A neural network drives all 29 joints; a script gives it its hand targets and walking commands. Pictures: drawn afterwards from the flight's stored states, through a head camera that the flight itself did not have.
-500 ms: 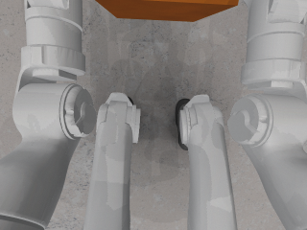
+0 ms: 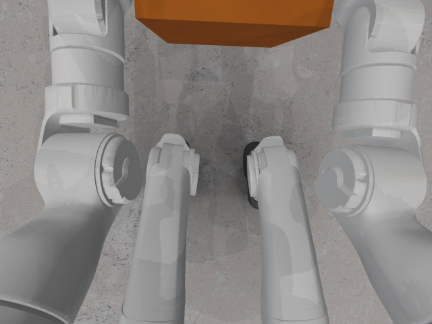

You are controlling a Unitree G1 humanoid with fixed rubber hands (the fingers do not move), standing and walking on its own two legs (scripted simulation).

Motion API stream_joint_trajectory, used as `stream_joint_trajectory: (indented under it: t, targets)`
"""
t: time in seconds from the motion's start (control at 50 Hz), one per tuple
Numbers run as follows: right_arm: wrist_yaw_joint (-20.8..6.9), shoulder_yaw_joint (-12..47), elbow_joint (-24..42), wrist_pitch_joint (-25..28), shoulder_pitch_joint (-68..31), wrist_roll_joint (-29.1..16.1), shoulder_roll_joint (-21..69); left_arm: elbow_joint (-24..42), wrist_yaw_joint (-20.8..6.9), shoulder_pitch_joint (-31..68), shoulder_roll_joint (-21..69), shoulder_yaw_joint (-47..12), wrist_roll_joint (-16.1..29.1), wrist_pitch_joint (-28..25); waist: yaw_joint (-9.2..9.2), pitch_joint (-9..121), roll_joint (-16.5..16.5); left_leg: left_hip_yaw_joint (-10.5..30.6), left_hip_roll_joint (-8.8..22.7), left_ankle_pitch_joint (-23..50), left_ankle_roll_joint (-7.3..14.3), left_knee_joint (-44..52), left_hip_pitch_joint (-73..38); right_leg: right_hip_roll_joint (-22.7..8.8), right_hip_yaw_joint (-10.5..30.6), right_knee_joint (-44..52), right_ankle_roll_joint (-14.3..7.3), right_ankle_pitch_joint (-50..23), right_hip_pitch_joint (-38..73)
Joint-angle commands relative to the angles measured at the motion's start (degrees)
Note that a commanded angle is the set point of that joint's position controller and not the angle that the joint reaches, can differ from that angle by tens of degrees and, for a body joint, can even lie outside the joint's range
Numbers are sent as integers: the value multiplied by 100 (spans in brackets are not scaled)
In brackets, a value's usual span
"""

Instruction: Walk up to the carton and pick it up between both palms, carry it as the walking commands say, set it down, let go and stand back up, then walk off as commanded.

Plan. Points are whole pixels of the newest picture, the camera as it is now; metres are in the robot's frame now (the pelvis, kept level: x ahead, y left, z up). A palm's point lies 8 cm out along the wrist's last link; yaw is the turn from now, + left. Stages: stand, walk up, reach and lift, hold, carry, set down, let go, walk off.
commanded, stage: reach and lift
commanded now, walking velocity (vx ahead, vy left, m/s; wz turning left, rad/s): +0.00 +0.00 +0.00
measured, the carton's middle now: out of the picture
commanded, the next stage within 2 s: none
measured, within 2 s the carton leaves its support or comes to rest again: neither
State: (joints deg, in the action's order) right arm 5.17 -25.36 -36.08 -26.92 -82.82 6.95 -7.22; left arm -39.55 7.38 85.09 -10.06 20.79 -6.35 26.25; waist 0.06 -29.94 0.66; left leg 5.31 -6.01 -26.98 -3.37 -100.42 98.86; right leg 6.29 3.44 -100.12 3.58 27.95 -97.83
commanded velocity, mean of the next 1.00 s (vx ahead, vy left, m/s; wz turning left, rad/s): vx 0.00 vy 0.00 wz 0.00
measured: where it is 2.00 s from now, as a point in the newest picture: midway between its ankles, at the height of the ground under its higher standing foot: (216, 185)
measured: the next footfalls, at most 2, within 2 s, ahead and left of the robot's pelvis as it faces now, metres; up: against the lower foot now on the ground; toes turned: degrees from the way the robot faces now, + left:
none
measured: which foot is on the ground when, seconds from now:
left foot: down 0.00-1.00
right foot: down 0.00-1.00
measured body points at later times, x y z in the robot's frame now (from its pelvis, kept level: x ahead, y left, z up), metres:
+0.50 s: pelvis +0.00 +0.00 +0.05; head +0.33 +0.01 +0.34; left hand +0.56 +0.15 -0.04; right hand +0.55 -0.14 -0.04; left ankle +0.14 +0.12 -0.47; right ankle +0.14 -0.13 -0.47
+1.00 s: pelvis +0.00 +0.00 +0.11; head +0.30 +0.01 +0.43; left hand +0.53 +0.15 +0.03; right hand +0.53 -0.14 +0.03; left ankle +0.14 +0.12 -0.47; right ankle +0.14 -0.13 -0.47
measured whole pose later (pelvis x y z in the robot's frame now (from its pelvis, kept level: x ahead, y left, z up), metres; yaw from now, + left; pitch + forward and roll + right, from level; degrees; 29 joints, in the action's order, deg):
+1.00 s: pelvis +0.00 +0.00 +0.11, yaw +1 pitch +15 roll -1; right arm 4.6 -23.7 -30.9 -25.9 -67.8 6.8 -2.9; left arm -33.7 7.3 69.8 -5.0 19.7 -6.6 25.2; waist 0.3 -29.8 0.8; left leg 6.3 -5.8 -22.1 -2.7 -78.7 71.9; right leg 5.9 5.2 -78.6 3.1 23.0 -71.0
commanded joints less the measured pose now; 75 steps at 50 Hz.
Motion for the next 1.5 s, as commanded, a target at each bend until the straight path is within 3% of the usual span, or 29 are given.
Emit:
stream_joint_trajectory:
  t: [0.0,0.08,0.14,0.18,0.26,0.28,0.44,0.46,0.48,0.52,0.54,0.62,0.7,0.72,0.78,0.9,1.04,1.08,1.12,1.2,1.22,1.26,1.28,1.32,1.34,1.36,1.4,1.48]
  targets:
    - [-1607,3496,672,251,-4622,-1316,6277,590,-1990,4142,6330,-3027,1304,-196,15,13425,-116,-908,-268,1617,237,879,-3952,312,-815,870,-150,-1551,3378]
    - [-1618,3474,495,187,-4374,-1259,6416,696,-1996,4174,6359,-3030,1295,-190,24,13483,-24,-891,-261,1541,241,1082,-4109,312,-823,1022,-138,-1491,3564]
    - [-1610,3573,698,237,-4434,-1339,6420,654,-2016,3980,6486,-3093,1290,-176,-40,13551,-161,-882,-269,1611,232,1203,-4315,303,-785,1141,-144,-1540,3682]
    - [-1605,3518,585,219,-4285,-1276,6457,860,-2009,4184,6419,-3212,1335,-209,97,13497,-139,-864,-257,1546,220,1249,-4320,312,-781,1225,-149,-1508,3671]
    - [-1596,3486,547,224,-4131,-1219,6421,650,-2019,3889,6532,-3157,1286,-180,76,13339,-158,-864,-257,1443,210,1436,-4364,292,-761,1396,-159,-1385,3777]
    - [-1604,3666,748,235,-4164,-1331,6608,855,-2011,3891,6563,-3260,1305,-205,-11,13639,-128,-866,-269,1607,223,1460,-4618,312,-748,1430,-132,-1540,3984]
    - [-1602,3721,815,260,-4055,-1306,6545,917,-2011,3782,6670,-3391,1384,-216,131,13595,-113,-797,-248,1535,207,1798,-4882,297,-737,1744,-153,-1485,4252]
    - [-1603,3681,702,249,-3873,-1264,6608,800,-2021,3601,6691,-3320,1304,-202,45,13430,-141,-813,-259,1496,218,1859,-4812,282,-690,1798,-149,-1435,4301]
    - [-1606,3745,814,256,-3906,-1297,6597,866,-2011,3577,6738,-3408,1354,-205,124,13516,-117,-765,-241,1517,214,1910,-4984,292,-724,1836,-147,-1451,4315]
    - [-1628,3710,705,249,-3800,-1292,6658,933,-1994,3606,6723,-3383,1330,-223,57,13436,-126,-756,-236,1493,207,2018,-5077,291,-712,1919,-151,-1399,4284]
    - [-1615,3774,923,285,-3904,-1312,6614,902,-1991,3487,6808,-3414,1325,-207,62,13533,-176,-762,-244,1534,207,2030,-5128,289,-684,1978,-162,-1459,4453]
    - [-1645,3689,683,270,-3500,-1214,6632,914,-1972,3363,6801,-3421,1278,-234,145,13300,-142,-708,-215,1436,200,2224,-5271,285,-689,2155,-170,-1365,4474]
    - [-1632,3940,1077,330,-3742,-1340,6619,1003,-1967,3268,6840,-3521,1336,-249,43,13442,-133,-700,-231,1538,207,2382,-5526,274,-638,2316,-161,-1439,4775]
    - [-1623,3929,1019,315,-3613,-1320,6646,1162,-1954,3360,6832,-3615,1368,-255,117,13496,-161,-682,-232,1513,198,2467,-5614,285,-650,2366,-160,-1449,4855]
    - [-1636,3844,787,304,-3269,-1223,6731,986,-1956,3078,6839,-3532,1267,-266,89,13176,-91,-668,-210,1457,220,2600,-5574,270,-607,2516,-159,-1378,4885]
    - [-1623,3991,1054,374,-3072,-1226,6792,1153,-1964,2828,7070,-3742,1297,-298,148,13297,-203,-626,-227,1592,193,2852,-6055,272,-573,2783,-180,-1481,5208]
    - [-1604,4251,1207,405,-2843,-1235,6935,1196,-1989,2458,6994,-3741,1215,-354,-33,13085,6,-599,-247,1651,265,3177,-6052,252,-459,3093,-135,-1601,5803]
    - [-1592,4292,1317,435,-2681,-1242,6961,1291,-1996,2364,7109,-3876,1243,-362,53,13163,-75,-587,-250,1786,246,3259,-6246,261,-469,3172,-141,-1748,5967]
    - [-1608,4181,1049,423,-2438,-1142,6978,1256,-1980,2338,7104,-3829,1181,-380,104,12801,-109,-546,-234,1586,232,3388,-6226,250,-467,3292,-154,-1544,5808]
    - [-1638,4121,942,461,-2217,-1069,7109,1065,-1999,2083,7172,-3717,1068,-427,37,12098,-88,-545,-225,1516,268,3620,-6145,252,-422,3491,-151,-1467,5788]
    - [-1631,4313,1182,488,-2218,-1146,7226,1342,-2003,2033,7270,-3883,1147,-461,54,12430,-73,-558,-242,1731,270,3665,-6380,267,-418,3529,-127,-1716,6176]
    - [-1661,4146,866,492,-1941,-1006,7246,953,-2010,1764,7342,-3698,1014,-451,45,11705,-37,-517,-217,1546,274,3830,-6226,257,-421,3666,-137,-1513,5901]
    - [-1653,4067,851,521,-1781,-978,7268,873,-2016,1597,7491,-3697,994,-462,155,11466,-127,-513,-220,1618,276,3898,-6236,252,-433,3720,-143,-1606,5929]
    - [-1670,3865,668,560,-1557,-840,7403,733,-2011,1370,7620,-3451,831,-514,149,10759,-184,-499,-217,1576,286,4060,-6142,249,-403,3866,-143,-1605,5745]
    - [-1693,3511,130,552,-1191,-582,7407,296,-2008,1093,7612,-3117,597,-519,138,9708,-154,-488,-202,1381,282,4195,-5692,232,-413,3971,-156,-1433,5329]
    - [-1707,3534,270,570,-1153,-623,7578,347,-1992,932,7711,-3018,539,-538,59,9572,-130,-495,-195,1563,307,4308,-5924,251,-409,4086,-138,-1610,5473]
    - [-1768,3091,-191,556,-889,-339,7479,13,-2024,835,7791,-2726,313,-498,162,8470,-204,-408,-149,889,298,4555,-5519,190,-391,4312,-208,-1031,5211]
    - [-1865,2727,-478,589,-62,21,7458,-272,-2058,-58,7841,-2307,-14,-509,205,7726,-169,-401,-145,1233,274,4852,-5732,184,-445,4717,-270,-1245,5071]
